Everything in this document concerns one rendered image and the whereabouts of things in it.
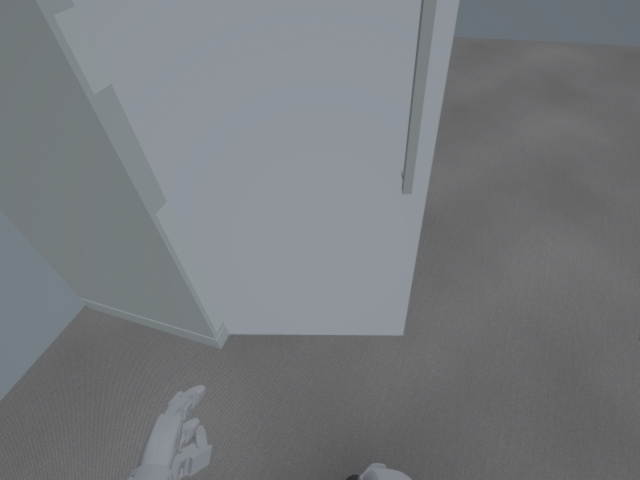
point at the left robot hand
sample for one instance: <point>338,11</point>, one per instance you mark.
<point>165,443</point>

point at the handle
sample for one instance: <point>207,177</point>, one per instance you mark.
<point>425,32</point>

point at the right robot shin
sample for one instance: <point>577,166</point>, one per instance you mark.
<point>373,466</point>

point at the fridge door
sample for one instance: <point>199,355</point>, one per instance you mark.
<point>277,132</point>

